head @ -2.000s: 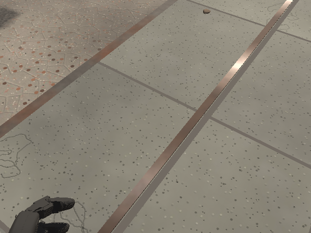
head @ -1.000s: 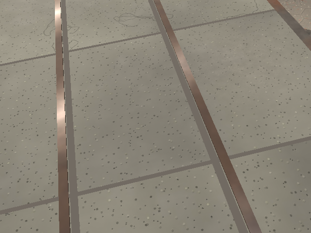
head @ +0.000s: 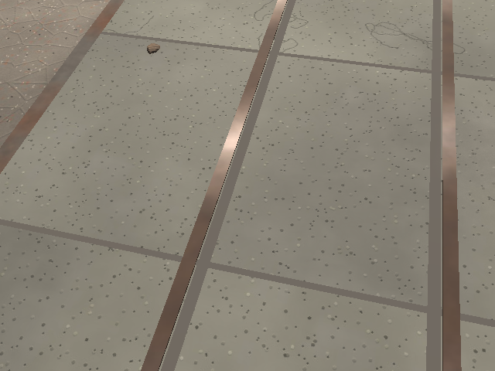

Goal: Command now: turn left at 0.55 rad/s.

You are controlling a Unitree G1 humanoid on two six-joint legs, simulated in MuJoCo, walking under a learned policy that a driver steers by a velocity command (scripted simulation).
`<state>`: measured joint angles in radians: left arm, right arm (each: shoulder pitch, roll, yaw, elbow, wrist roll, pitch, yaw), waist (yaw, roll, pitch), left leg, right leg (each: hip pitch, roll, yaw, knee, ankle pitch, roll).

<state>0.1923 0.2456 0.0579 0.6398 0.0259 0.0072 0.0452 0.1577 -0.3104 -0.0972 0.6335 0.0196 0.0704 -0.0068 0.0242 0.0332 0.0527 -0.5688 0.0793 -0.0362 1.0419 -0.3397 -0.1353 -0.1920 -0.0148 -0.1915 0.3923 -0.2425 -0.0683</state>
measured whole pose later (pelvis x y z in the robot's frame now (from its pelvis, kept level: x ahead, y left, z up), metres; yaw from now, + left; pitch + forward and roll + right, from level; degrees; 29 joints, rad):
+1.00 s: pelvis +0.28 -0.13 -0.01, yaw -23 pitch +2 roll +1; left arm 0.44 0.28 0.04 0.79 0.01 -0.05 -0.02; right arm 0.14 -0.27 -0.01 0.69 -0.07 -0.04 0.04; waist 0.05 0.04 0.00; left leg -0.66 0.13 -0.01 1.10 -0.17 -0.03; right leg -0.12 0.13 0.02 0.40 -0.30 -0.13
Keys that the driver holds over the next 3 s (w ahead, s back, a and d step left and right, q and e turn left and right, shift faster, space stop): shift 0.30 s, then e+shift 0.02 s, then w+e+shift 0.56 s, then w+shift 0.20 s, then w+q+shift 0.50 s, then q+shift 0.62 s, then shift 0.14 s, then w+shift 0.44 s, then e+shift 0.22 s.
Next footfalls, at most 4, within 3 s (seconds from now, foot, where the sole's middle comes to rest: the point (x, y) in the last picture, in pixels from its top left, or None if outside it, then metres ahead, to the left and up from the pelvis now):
0.20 left None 0.04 0.16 -0.78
0.78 right None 0.24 -0.16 -0.78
1.26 left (370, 274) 0.72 -0.27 -0.78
1.68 right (449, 176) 1.08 -0.58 -0.78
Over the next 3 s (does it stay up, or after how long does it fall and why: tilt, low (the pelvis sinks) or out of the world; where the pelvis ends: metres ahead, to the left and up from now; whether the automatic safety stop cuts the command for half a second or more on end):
stays up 1.44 -0.31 -0.02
